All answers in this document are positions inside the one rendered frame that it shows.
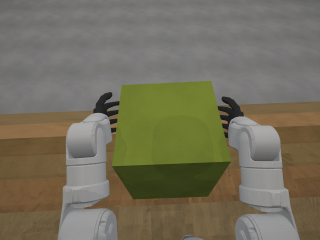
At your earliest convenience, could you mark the carton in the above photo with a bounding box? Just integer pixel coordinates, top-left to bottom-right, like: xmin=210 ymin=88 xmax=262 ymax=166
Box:
xmin=112 ymin=81 xmax=231 ymax=200

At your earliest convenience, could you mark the robot left forearm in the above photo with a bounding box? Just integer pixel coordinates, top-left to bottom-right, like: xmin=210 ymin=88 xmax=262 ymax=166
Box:
xmin=57 ymin=113 xmax=113 ymax=240

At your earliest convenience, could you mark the robot left upper arm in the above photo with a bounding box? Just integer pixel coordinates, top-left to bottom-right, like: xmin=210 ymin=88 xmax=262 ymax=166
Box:
xmin=58 ymin=208 xmax=118 ymax=240

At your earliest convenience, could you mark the robot right upper arm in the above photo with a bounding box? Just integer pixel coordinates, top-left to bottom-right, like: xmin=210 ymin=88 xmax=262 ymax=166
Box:
xmin=235 ymin=213 xmax=299 ymax=240

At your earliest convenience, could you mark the right robot hand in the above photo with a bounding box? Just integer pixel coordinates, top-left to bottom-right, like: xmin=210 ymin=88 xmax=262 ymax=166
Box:
xmin=217 ymin=96 xmax=244 ymax=138

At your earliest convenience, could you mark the robot right forearm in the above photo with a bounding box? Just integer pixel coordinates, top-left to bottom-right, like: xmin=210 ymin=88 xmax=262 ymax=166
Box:
xmin=228 ymin=116 xmax=300 ymax=240

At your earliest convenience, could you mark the left robot hand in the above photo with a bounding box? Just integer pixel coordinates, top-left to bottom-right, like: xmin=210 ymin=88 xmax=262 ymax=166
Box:
xmin=93 ymin=92 xmax=120 ymax=133

